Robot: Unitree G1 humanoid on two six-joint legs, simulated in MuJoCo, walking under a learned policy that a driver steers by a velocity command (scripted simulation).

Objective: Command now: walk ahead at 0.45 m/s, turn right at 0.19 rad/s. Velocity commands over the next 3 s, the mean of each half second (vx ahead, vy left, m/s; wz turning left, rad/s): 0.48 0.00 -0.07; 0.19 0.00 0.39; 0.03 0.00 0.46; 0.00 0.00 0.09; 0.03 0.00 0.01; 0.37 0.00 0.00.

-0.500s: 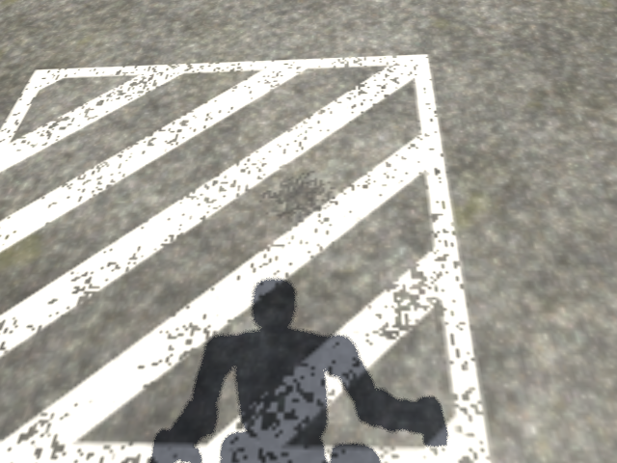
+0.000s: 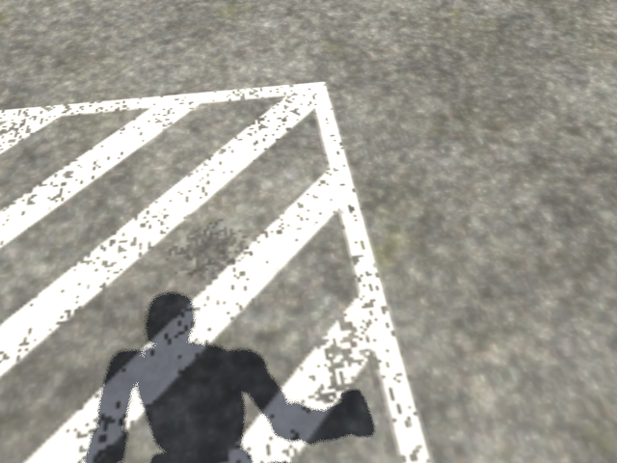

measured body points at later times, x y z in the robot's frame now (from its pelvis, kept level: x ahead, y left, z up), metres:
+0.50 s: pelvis +0.28 -0.04 -0.01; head +0.32 -0.04 +0.44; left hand +0.50 +0.20 -0.09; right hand +0.25 -0.31 -0.15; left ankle +0.08 +0.11 -0.65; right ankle +0.38 -0.12 -0.73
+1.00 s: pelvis +0.45 -0.01 -0.01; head +0.50 +0.02 +0.44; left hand +0.53 +0.30 -0.13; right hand +0.67 -0.24 -0.10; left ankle +0.51 +0.09 -0.73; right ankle +0.39 -0.14 -0.67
